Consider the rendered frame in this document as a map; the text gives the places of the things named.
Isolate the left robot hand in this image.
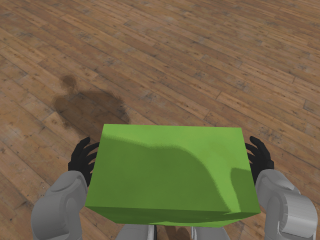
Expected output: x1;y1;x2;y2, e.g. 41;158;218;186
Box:
68;137;100;187

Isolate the right robot thigh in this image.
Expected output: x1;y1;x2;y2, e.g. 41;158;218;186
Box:
190;226;230;240

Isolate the right robot hand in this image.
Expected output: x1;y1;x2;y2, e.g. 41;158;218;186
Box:
245;136;274;186

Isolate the left robot forearm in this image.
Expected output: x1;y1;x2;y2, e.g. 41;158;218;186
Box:
30;170;88;240

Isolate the carton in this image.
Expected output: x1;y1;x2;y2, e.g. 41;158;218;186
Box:
84;124;261;228

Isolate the robot thigh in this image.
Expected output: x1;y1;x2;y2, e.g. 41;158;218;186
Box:
190;226;230;240
115;224;154;240

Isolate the left robot thigh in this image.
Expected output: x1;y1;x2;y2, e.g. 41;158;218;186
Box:
115;224;154;240

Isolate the right robot forearm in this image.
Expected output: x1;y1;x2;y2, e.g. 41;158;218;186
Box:
255;169;318;240

